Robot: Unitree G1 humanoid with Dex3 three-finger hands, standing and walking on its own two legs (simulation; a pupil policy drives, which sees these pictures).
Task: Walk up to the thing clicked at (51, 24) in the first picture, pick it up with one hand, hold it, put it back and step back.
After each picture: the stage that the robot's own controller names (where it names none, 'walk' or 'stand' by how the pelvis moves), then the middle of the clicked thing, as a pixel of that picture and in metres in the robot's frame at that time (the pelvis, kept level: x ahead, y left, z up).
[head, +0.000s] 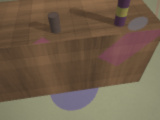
stand; (54, 23) +0.85 +0.18 -0.08
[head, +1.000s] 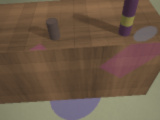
rise first; (53, 29) +0.77 +0.20 -0.07
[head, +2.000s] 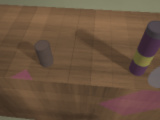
stand; (44, 54) +0.52 +0.20 -0.05
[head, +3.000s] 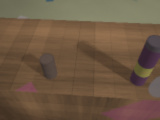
stand; (48, 66) +0.50 +0.17 -0.09
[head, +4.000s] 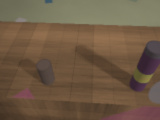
stand; (46, 72) +0.47 +0.19 -0.09
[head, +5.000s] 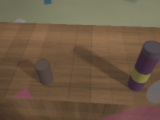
stand; (44, 72) +0.47 +0.19 -0.09
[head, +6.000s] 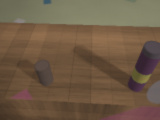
stand; (44, 73) +0.47 +0.19 -0.09
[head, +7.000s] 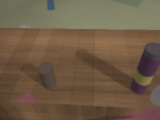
rise first; (47, 76) +0.46 +0.20 -0.09
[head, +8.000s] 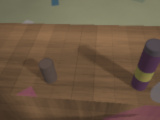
go down; (48, 71) +0.48 +0.20 -0.09
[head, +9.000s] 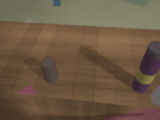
go down; (49, 70) +0.49 +0.19 -0.08
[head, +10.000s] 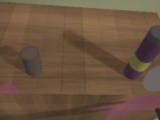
go down; (32, 62) +0.46 +0.18 -0.04
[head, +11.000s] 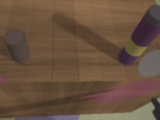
close in; (18, 47) +0.49 +0.19 -0.01
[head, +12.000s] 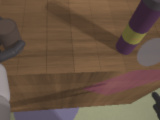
close; (10, 38) +0.51 +0.20 +0.01
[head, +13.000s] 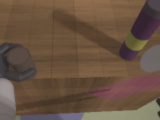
lift; (23, 64) +0.41 +0.17 +0.00
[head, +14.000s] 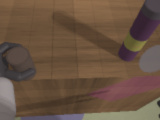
lift; (23, 64) +0.41 +0.18 +0.01
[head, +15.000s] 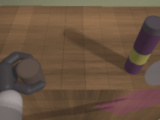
lift; (32, 76) +0.35 +0.16 +0.06
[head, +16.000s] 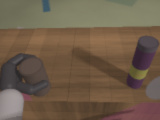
hold; (36, 77) +0.32 +0.16 +0.12
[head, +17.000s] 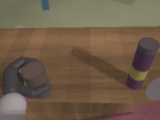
hold; (38, 81) +0.32 +0.15 +0.10
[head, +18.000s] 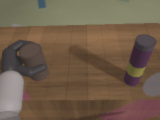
crouch; (35, 62) +0.38 +0.16 +0.11
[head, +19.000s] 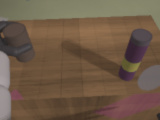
lower; (20, 43) +0.44 +0.19 +0.13
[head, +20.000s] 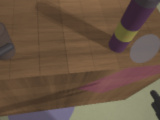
lower; out of the picture +0.49 +0.20 +0.02
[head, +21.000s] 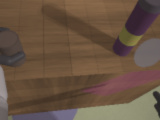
lower; (11, 50) +0.46 +0.18 +0.01
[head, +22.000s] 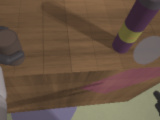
lower; (10, 49) +0.46 +0.18 +0.01
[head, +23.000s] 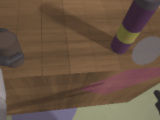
lower; (10, 50) +0.46 +0.18 +0.01
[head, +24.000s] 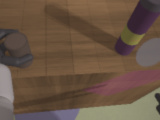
draw back; (20, 51) +0.46 +0.16 +0.01
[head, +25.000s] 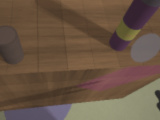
rise; (9, 46) +0.46 +0.17 +0.02
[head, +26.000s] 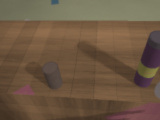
sink last; (53, 76) +0.43 +0.17 -0.04
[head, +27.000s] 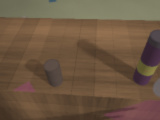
stand; (53, 73) +0.44 +0.16 -0.05
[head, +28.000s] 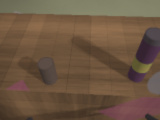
stand; (48, 71) +0.44 +0.17 -0.05
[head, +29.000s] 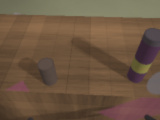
stand; (48, 72) +0.44 +0.17 -0.05
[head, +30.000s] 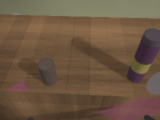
stand; (48, 72) +0.44 +0.17 -0.06
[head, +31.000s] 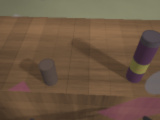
stand; (48, 72) +0.45 +0.17 -0.07
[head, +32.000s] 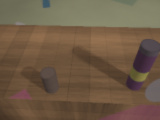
walk; (50, 80) +0.43 +0.16 -0.08
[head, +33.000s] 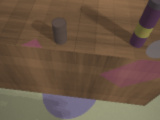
walk; (59, 31) +0.63 +0.11 -0.07
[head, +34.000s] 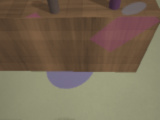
walk; (53, 3) +0.93 +0.21 -0.06
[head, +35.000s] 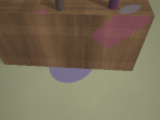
stand; (59, 1) +1.09 +0.17 -0.07
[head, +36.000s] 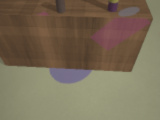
stand; (60, 3) +1.10 +0.16 -0.09
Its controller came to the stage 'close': yes
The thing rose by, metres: 0.21
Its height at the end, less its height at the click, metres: +0.00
